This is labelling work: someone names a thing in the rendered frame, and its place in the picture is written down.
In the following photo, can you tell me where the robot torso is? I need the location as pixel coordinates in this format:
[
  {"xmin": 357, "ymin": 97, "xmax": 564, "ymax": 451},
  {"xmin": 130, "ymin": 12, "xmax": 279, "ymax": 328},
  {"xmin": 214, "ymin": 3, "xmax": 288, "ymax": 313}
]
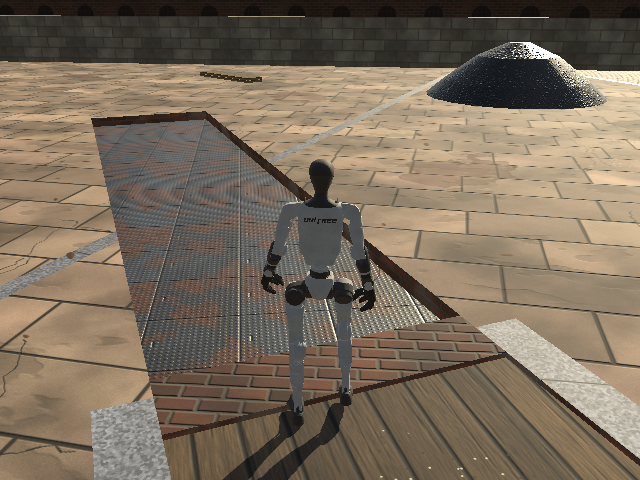
[{"xmin": 297, "ymin": 197, "xmax": 344, "ymax": 300}]

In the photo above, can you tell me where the right robot hand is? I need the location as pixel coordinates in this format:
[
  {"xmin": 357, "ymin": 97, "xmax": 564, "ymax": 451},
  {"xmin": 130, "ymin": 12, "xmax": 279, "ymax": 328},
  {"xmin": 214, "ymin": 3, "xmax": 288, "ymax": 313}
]
[{"xmin": 352, "ymin": 287, "xmax": 376, "ymax": 312}]

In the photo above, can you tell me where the left robot forearm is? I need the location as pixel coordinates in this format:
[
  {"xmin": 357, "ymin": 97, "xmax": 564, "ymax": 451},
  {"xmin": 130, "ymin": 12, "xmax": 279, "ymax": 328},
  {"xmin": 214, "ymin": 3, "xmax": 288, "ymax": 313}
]
[{"xmin": 263, "ymin": 240, "xmax": 282, "ymax": 277}]

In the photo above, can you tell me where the humanoid robot head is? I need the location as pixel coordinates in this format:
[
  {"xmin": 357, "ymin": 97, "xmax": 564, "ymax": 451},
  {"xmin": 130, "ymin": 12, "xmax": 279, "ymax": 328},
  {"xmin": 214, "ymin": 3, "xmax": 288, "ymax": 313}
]
[{"xmin": 304, "ymin": 159, "xmax": 338, "ymax": 208}]

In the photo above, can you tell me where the left robot hand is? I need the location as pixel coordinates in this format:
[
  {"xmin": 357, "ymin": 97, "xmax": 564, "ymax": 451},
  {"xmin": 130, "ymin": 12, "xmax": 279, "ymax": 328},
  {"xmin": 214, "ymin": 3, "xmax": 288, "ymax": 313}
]
[{"xmin": 261, "ymin": 274, "xmax": 284, "ymax": 294}]

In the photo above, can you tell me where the left robot upper arm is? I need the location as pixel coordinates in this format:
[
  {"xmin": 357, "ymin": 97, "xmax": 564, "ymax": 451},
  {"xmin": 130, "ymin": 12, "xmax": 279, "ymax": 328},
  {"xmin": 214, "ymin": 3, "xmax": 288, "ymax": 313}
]
[{"xmin": 271, "ymin": 202, "xmax": 300, "ymax": 256}]

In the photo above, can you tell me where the right robot upper arm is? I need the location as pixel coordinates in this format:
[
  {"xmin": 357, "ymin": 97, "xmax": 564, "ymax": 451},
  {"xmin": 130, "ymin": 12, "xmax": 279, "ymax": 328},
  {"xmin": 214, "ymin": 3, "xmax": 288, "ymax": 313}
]
[{"xmin": 342, "ymin": 203, "xmax": 366, "ymax": 260}]

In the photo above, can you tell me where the right robot forearm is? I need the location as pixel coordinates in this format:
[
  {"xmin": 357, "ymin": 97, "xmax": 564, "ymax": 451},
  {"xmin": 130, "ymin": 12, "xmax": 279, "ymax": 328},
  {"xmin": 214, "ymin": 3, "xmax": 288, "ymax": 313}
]
[{"xmin": 356, "ymin": 245, "xmax": 375, "ymax": 291}]

